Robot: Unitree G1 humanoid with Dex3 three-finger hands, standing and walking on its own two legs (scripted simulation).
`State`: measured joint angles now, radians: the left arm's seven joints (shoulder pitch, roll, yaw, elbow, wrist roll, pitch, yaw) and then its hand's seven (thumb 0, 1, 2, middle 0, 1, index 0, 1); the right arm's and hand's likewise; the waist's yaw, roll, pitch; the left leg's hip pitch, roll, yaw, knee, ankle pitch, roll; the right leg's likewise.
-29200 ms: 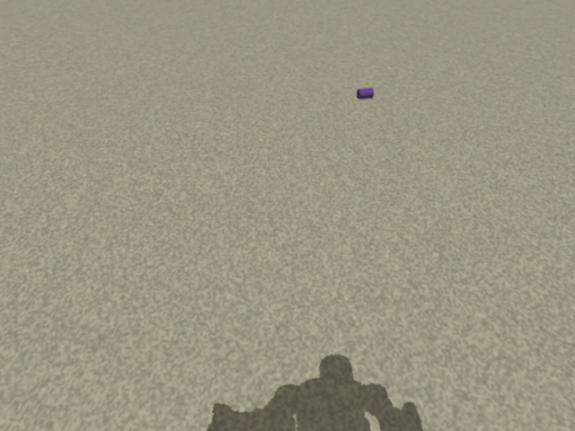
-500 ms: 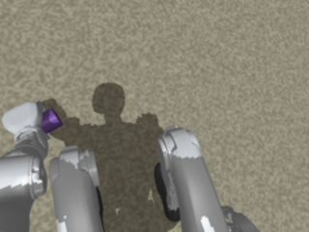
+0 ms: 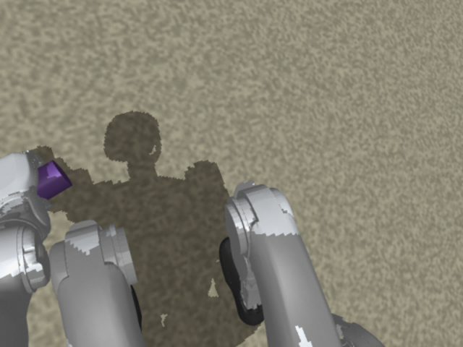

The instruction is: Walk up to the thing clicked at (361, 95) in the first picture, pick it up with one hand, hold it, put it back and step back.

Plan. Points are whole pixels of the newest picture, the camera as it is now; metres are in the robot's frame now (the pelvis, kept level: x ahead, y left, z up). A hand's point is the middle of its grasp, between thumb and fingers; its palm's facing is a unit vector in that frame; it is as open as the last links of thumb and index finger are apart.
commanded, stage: rest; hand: left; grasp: from above
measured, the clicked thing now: (39, 186) +0.40 +0.26 -0.26
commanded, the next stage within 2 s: open in 0.74 s
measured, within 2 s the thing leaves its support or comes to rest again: rests again in 1.32 s
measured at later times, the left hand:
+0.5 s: hand (31, 192) +0.39 +0.27 -0.24, palm faces -0.38 -0.25 -0.89, open 8.5 cm
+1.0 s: hand (30, 193) +0.39 +0.27 -0.24, palm faces -0.40 -0.24 -0.89, open 8.5 cm
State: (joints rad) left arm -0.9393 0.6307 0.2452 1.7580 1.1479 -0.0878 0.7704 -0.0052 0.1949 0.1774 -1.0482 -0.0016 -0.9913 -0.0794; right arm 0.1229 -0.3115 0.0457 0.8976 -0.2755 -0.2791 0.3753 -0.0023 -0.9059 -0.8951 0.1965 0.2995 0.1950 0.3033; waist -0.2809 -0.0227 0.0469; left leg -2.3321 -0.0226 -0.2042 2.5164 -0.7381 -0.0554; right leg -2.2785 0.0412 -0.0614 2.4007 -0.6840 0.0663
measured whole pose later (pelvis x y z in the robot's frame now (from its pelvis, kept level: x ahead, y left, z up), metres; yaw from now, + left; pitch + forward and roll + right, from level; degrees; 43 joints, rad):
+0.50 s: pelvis -0.01 +0.01 -0.01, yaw -2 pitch +28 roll -11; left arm -0.96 0.71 0.26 1.84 1.15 -0.09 0.82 0.00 0.21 0.10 -1.07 0.00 -1.04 -0.02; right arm 0.13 -0.33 0.09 0.91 -0.28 -0.36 0.42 0.00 -0.91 -0.90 0.20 0.30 0.20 0.30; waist -0.32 -0.05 0.10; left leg -2.33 -0.02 -0.24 2.56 -0.73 -0.04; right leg -2.25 0.05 -0.09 2.40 -0.66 0.07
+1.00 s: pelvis -0.01 +0.01 +0.00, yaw -3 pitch +26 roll -12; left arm -0.98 0.76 0.24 1.89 1.14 -0.09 0.82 -0.02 0.22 0.11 -1.03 -0.06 -1.00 -0.07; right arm 0.11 -0.36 0.13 0.88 -0.27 -0.41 0.44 0.00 -0.90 -0.90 0.20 0.30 0.20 0.30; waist -0.34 -0.07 0.15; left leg -2.30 -0.02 -0.25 2.55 -0.72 -0.03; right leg -2.21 0.06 -0.11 2.38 -0.64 0.07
